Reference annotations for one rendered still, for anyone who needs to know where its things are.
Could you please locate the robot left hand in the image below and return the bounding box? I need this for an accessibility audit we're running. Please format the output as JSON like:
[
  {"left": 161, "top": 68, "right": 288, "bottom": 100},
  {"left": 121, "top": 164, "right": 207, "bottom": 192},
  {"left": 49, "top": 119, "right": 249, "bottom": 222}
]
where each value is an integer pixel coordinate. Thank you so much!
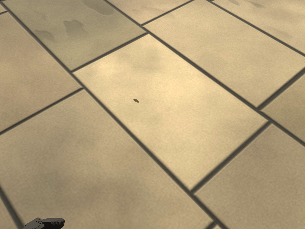
[{"left": 23, "top": 218, "right": 65, "bottom": 229}]

